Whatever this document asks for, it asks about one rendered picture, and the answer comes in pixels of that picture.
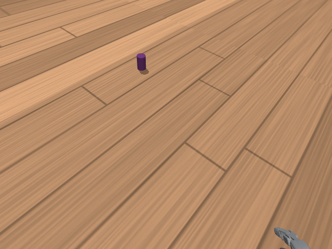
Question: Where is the right robot hand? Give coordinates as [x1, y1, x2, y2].
[274, 227, 310, 249]

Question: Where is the can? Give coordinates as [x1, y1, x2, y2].
[137, 53, 146, 71]

